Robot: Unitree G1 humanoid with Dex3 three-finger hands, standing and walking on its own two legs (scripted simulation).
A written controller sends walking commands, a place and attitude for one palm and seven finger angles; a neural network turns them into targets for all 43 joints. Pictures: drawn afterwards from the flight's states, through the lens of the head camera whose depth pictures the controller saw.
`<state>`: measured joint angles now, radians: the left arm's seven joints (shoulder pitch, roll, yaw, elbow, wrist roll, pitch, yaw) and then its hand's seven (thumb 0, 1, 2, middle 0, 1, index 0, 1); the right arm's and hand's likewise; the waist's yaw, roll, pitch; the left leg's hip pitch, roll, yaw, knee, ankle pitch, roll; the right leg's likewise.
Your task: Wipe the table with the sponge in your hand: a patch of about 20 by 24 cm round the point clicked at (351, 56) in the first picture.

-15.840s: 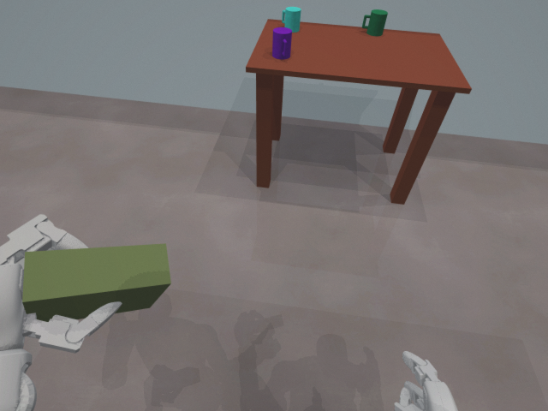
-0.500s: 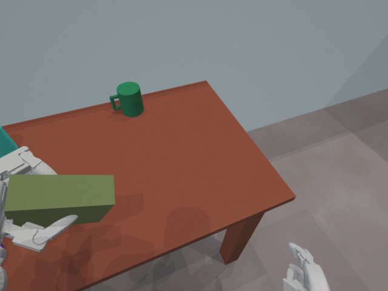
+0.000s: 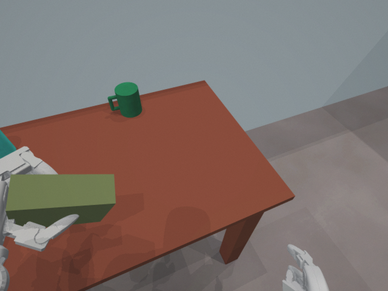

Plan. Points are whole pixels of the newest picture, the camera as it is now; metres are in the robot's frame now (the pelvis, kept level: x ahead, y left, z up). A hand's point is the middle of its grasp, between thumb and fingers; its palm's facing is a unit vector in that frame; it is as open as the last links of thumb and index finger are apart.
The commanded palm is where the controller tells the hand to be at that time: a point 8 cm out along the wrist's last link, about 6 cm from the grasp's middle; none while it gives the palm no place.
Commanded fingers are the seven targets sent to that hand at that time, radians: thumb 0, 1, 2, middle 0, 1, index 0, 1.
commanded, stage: shuffle to correct the standing spot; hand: left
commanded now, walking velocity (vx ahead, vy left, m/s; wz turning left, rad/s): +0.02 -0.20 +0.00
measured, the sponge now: (79, 201) +0.23 +0.20 +0.13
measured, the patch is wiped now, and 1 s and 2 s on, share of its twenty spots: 0.00 0.00 0.00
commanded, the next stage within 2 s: come to a stop and stand still in 0.56 s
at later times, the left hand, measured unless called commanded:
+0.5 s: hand (40, 200) +0.21 +0.24 +0.16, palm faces +0.32 -0.85 -0.42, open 9.1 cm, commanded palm +0.16 +0.28 +0.18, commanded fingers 0.00 0.10 1.30 -1.20 -1.60 -1.20 -1.60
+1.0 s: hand (41, 210) +0.20 +0.24 +0.15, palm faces +0.22 -0.88 -0.42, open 9.1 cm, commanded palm +0.15 +0.30 +0.18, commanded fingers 0.00 0.10 1.30 -1.20 -1.60 -1.20 -1.60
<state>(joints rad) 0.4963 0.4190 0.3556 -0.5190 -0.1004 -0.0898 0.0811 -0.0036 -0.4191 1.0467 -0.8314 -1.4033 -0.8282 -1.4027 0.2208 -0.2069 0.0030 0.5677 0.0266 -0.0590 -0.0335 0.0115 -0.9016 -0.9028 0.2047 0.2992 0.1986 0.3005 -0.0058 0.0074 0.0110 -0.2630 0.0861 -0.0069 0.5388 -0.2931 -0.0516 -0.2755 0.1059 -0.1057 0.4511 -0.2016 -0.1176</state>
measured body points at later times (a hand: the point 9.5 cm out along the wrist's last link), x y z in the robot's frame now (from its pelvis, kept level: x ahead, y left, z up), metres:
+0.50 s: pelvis +0.00 +0.00 +0.00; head +0.02 +0.00 +0.45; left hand +0.19 +0.29 +0.18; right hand +0.17 -0.23 -0.08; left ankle -0.01 +0.16 -0.73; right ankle +0.03 -0.04 -0.73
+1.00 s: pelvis -0.02 +0.03 +0.00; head +0.01 +0.02 +0.45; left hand +0.19 +0.29 +0.17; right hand +0.12 -0.22 -0.09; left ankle -0.01 +0.15 -0.73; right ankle +0.03 -0.04 -0.73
